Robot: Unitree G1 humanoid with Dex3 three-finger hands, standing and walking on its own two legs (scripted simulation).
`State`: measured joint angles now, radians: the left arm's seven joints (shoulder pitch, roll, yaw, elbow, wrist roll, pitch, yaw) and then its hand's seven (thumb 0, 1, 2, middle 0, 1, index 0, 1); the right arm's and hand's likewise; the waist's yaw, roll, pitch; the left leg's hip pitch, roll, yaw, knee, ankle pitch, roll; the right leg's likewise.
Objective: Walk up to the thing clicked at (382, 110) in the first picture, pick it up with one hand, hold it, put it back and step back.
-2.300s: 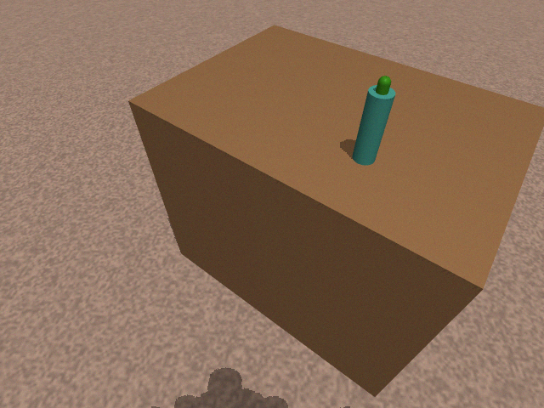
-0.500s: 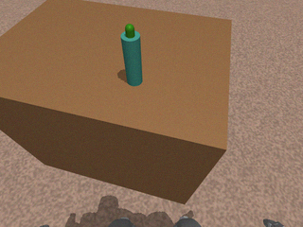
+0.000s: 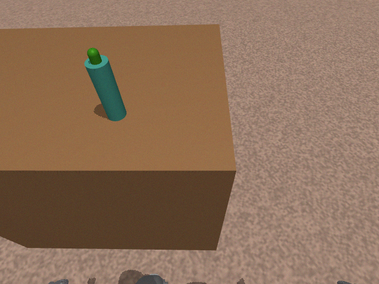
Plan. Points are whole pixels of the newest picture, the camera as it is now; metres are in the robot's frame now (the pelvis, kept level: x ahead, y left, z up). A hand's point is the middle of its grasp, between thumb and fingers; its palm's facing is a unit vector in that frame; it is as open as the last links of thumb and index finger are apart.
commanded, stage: walk up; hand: left
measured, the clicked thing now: (105, 86) +0.54 +0.21 +0.10
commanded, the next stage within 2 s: stand in 1.38 s
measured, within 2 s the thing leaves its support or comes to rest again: neither
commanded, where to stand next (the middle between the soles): +0.05 +0.01 m, yaw -1 degrees
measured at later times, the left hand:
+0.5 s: hand out of the picture +0.09 +0.26 -0.12, palm faces -0.08 -0.93 -0.35, open 7.3 cm
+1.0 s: hand out of the picture +0.11 +0.26 -0.12, palm faces -0.09 -0.94 -0.32, open 7.3 cm
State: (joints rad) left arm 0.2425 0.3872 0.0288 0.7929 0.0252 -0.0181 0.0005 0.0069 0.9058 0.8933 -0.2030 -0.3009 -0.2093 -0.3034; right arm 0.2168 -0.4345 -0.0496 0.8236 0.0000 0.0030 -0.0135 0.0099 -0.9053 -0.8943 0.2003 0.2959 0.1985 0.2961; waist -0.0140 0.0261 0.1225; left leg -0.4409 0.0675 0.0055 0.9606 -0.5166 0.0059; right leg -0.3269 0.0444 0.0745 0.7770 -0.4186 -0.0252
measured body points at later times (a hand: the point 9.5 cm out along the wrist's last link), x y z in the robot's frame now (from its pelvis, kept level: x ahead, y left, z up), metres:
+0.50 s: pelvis -0.01 +0.01 +0.02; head +0.00 +0.00 +0.47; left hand +0.10 +0.30 -0.10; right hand +0.05 -0.31 -0.10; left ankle +0.02 +0.15 -0.71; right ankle +0.00 -0.11 -0.71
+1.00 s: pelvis +0.00 +0.02 +0.04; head +0.01 +0.02 +0.49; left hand +0.11 +0.31 -0.10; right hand +0.07 -0.29 -0.09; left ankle +0.02 +0.15 -0.71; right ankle +0.00 -0.11 -0.71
